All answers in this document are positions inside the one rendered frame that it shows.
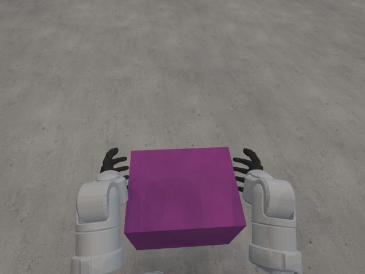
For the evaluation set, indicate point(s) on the carton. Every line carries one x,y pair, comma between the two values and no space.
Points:
182,198

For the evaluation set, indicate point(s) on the robot left hand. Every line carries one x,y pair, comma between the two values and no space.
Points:
108,162

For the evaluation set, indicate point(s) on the right robot forearm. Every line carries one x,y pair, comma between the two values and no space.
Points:
273,247

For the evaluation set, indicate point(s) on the robot right hand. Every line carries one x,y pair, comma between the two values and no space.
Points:
254,164

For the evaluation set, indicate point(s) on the left robot forearm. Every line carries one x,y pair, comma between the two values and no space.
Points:
98,249

